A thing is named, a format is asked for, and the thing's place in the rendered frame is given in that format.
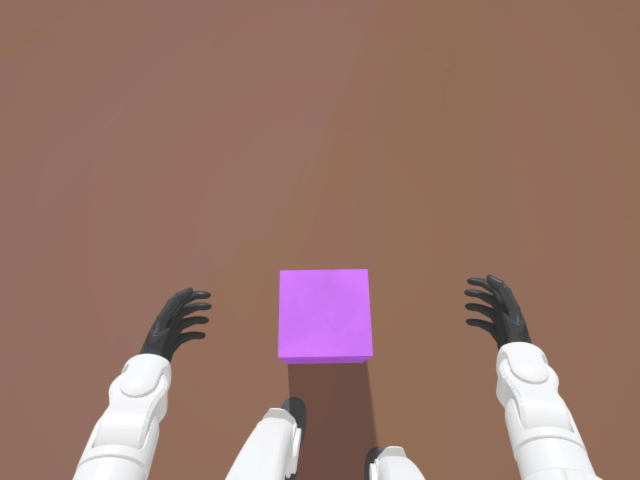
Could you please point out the carton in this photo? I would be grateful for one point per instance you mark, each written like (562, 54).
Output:
(324, 316)

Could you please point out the robot thigh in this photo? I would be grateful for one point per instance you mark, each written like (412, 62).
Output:
(270, 452)
(394, 468)

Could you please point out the robot left hand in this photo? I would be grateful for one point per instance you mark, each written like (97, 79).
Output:
(165, 335)

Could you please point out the robot right thigh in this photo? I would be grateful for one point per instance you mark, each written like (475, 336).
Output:
(394, 468)

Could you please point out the robot left forearm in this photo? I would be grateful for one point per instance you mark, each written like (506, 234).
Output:
(123, 441)

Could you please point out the robot left thigh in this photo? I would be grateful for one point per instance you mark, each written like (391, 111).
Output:
(270, 452)

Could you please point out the robot right forearm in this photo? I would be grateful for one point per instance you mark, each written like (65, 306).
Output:
(545, 440)

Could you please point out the robot right hand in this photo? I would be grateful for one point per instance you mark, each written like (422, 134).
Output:
(508, 322)

